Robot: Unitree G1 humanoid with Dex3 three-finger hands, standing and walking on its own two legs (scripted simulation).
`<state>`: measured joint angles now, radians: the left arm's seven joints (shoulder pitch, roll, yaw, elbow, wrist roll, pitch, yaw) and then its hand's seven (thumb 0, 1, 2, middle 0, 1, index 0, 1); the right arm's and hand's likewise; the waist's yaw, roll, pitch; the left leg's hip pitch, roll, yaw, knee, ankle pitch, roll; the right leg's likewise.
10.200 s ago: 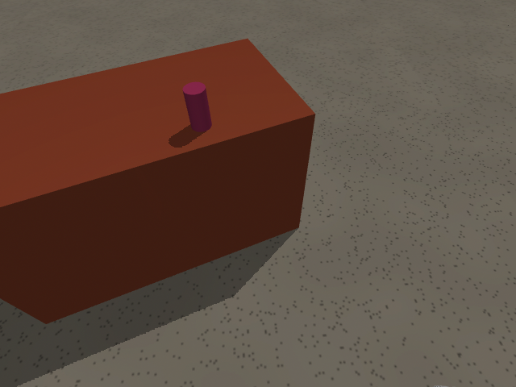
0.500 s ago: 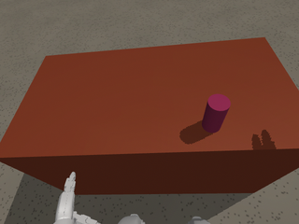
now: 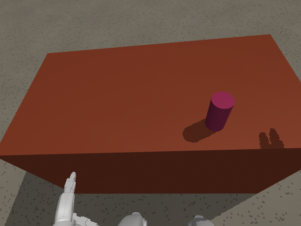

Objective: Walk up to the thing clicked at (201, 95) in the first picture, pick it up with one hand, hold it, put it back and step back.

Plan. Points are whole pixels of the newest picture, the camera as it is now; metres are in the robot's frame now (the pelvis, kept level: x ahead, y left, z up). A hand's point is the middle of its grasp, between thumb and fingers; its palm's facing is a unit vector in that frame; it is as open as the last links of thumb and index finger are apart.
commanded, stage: go down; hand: right
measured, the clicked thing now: (218, 112) +0.44 -0.16 -0.02
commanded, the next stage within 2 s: approach in 0.36 s
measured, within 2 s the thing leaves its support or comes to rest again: neither
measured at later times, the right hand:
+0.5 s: hand out of the picture +0.36 -0.35 +0.09, palm faces +0.09 +1.00 +0.01, open 17.6 cm
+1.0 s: hand (247, 120) +0.40 -0.23 -0.01, palm faces -0.01 +1.00 +0.07, open 17.7 cm
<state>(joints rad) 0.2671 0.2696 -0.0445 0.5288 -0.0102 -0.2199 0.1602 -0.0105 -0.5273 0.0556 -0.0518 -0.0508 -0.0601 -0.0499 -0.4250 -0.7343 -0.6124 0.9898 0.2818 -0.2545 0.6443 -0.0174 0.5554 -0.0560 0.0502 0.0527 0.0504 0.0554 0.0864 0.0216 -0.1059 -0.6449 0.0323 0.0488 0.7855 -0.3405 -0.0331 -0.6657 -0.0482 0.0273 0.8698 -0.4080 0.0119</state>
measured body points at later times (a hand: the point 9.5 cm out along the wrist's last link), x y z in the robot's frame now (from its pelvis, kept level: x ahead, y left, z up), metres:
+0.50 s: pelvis +0.00 +0.00 +0.00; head +0.05 -0.03 +0.45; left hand +0.16 +0.27 -0.05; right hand +0.34 -0.40 +0.10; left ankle +0.02 +0.15 -0.70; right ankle +0.01 -0.12 -0.70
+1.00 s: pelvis -0.01 +0.00 -0.03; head +0.08 -0.04 +0.40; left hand +0.14 +0.27 -0.05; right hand +0.39 -0.29 -0.01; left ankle +0.02 +0.15 -0.70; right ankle +0.01 -0.12 -0.70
